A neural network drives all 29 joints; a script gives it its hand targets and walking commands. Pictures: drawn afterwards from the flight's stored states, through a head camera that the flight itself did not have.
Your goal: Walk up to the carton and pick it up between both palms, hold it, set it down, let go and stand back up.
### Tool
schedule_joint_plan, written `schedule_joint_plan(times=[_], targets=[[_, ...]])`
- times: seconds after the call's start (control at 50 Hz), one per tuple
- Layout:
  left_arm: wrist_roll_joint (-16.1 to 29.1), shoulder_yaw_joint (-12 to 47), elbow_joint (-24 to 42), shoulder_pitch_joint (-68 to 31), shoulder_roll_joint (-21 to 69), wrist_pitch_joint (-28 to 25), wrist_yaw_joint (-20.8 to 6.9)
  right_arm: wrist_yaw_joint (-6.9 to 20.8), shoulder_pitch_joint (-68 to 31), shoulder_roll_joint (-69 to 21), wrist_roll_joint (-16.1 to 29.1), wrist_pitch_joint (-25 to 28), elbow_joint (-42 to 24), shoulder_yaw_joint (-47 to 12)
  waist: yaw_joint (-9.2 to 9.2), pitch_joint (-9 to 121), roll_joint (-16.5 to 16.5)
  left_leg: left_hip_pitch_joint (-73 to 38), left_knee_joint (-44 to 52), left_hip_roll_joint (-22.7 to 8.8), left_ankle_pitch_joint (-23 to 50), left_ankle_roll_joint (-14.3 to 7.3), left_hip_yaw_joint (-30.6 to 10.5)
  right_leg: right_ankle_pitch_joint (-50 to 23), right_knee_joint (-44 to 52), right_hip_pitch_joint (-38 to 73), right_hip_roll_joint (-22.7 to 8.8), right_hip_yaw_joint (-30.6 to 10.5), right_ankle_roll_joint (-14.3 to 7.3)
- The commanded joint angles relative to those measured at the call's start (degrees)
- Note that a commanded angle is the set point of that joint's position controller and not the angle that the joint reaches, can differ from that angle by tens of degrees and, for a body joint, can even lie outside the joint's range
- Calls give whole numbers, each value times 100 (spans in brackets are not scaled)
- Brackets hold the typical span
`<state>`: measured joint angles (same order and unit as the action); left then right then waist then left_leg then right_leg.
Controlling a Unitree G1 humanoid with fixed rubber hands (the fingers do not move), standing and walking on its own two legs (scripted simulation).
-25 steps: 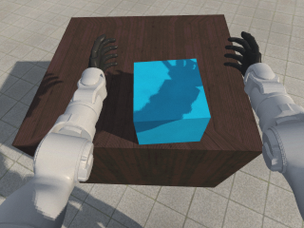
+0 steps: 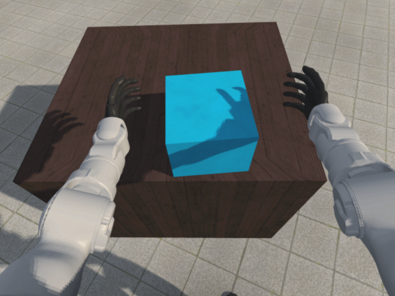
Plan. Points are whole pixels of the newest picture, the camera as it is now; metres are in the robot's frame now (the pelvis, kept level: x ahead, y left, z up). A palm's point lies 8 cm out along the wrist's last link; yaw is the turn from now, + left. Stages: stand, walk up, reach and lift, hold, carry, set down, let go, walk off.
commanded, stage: set down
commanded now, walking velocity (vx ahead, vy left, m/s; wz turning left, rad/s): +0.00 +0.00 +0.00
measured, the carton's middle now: (207, 123) +0.55 -0.01 -0.05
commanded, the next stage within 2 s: none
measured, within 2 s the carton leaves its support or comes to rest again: neither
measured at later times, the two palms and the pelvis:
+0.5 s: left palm (115, 194) +0.34 +0.20 -0.02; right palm (322, 176) +0.35 -0.24 +0.01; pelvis +0.00 +0.00 +0.00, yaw -1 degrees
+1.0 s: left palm (120, 222) +0.29 +0.19 -0.05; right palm (328, 215) +0.28 -0.24 -0.03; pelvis +0.02 -0.01 +0.01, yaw -2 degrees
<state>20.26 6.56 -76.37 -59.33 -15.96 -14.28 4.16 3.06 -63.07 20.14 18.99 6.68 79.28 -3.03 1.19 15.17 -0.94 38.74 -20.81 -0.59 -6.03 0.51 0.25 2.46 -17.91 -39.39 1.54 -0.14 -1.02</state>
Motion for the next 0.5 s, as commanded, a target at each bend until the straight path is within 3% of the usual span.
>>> schedule_joint_plan(times=[0.0,0.04,0.1,0.14,0.2,0.22,0.24,0.26,0.3,0.36,0.38,0.42,0.48], targets=[[-100,-192,362,-2350,-626,-179,-154,-126,-2163,746,-222,202,-876,162,71,3542,147,-1427,-121,43,742,111,1,-1444,-297,2296,-160,126,421],[-223,-337,104,-2142,-695,-183,-209,-181,-1966,665,-302,194,-737,190,127,3158,320,-1188,27,52,357,49,-3,-1191,-263,2600,-226,85,433],[-336,-543,68,-1752,-642,-297,-280,-322,-1627,483,-486,300,-1135,246,174,2965,628,-1070,114,109,441,25,-23,-1289,-152,3081,-306,7,421],[-540,-724,43,-1430,-654,-405,-320,-375,-1202,299,-538,347,-1087,285,195,2580,654,-1210,130,145,518,43,-36,-1203,-91,3068,-368,-41,383],[-592,-912,62,-1229,-700,-593,-358,-397,-941,170,-619,413,-1353,342,146,2221,599,-1174,185,164,333,90,-1,-726,21,3010,-314,-13,321],[-1267,-1457,196,833,-4,-686,-378,-416,656,347,-87,932,-551,111,108,2036,242,-1469,167,-35,1153,109,159,-1657,-192,3635,-193,-419,-63],[-1335,-1477,676,523,-149,-906,-409,-467,551,350,77,1247,-949,68,60,2278,109,-1293,130,100,1318,92,138,-1667,-137,3424,-200,-364,-48],[-1358,-1424,698,567,-52,-1049,-384,-457,631,263,111,1408,-941,17,62,2365,-35,-1425,129,81,1369,100,133,-1699,-195,3421,-197,-337,-57],[-1234,-1295,940,427,-120,-1303,-283,-428,621,247,-40,1597,-1408,160,85,2104,-19,-1474,79,95,1135,191,49,-1531,-234,2996,-80,-215,0],[-709,-818,1443,94,-252,-1548,11,-232,240,371,-426,1583,-2234,377,49,1714,39,-2089,32,50,-115,401,65,399,-56,1535,6,36,103],[-483,-614,1721,-39,-252,-1621,114,-177,114,393,-512,1558,-2503,445,64,1813,67,-2090,25,54,-499,435,81,716,-112,1299,18,93,159],[-55,-197,2435,-121,-159,-1723,278,-70,142,397,-476,1510,-2940,469,89,2338,-26,-1970,20,65,-905,467,82,878,-288,1141,27,160,237],[216,124,3067,394,3,-1701,386,73,654,406,-270,1406,-3098,357,82,3206,-208,-1844,-114,55,-626,437,82,343,-520,1287,4,159,276]])
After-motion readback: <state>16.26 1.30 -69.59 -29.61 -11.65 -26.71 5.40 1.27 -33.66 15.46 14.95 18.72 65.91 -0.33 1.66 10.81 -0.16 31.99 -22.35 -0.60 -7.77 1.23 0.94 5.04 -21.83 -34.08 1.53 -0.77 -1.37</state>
